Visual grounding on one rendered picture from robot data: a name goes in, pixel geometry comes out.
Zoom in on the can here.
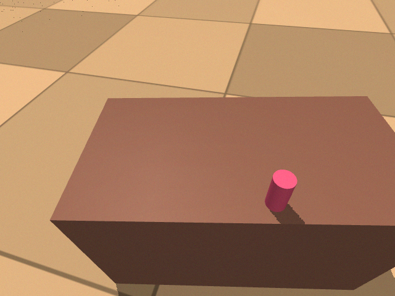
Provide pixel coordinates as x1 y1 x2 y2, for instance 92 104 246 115
265 170 297 212

